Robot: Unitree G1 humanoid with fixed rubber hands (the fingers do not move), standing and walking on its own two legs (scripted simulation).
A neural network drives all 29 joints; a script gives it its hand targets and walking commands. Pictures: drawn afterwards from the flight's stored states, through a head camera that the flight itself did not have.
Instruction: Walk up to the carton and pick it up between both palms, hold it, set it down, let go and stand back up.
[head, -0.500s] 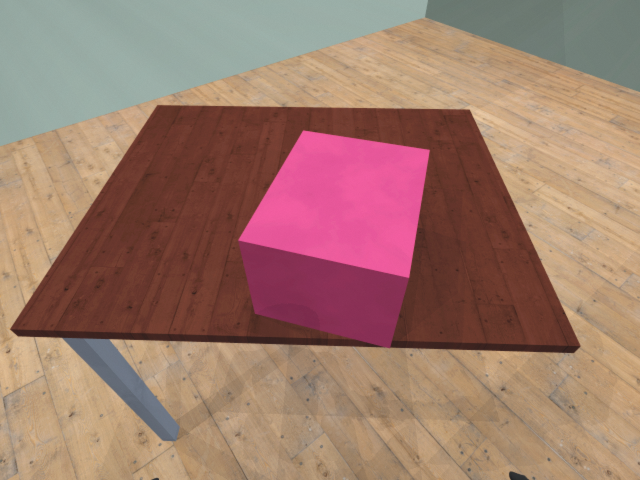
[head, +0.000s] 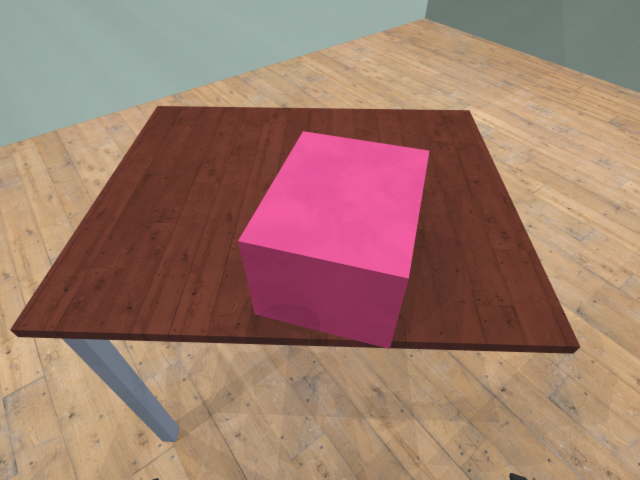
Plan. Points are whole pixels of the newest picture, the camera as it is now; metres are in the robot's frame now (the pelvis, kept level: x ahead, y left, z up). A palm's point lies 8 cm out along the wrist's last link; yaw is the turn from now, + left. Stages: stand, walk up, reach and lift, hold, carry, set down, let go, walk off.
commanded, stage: stand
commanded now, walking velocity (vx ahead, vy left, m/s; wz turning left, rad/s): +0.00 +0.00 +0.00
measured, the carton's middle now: (342, 231) +0.51 -0.01 +0.01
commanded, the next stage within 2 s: walk up in 0.34 s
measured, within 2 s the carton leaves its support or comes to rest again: neither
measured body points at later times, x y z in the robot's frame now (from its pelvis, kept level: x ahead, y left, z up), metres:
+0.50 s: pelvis +0.00 +0.00 +0.00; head +0.01 +0.00 +0.45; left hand +0.10 +0.26 -0.12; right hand +0.12 -0.26 -0.12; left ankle +0.02 +0.12 -0.74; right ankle +0.02 -0.12 -0.74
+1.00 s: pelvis -0.10 +0.02 -0.03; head -0.05 +0.05 +0.42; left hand -0.02 +0.30 -0.18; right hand -0.03 -0.28 -0.14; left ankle +0.02 +0.12 -0.74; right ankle -0.14 -0.12 -0.66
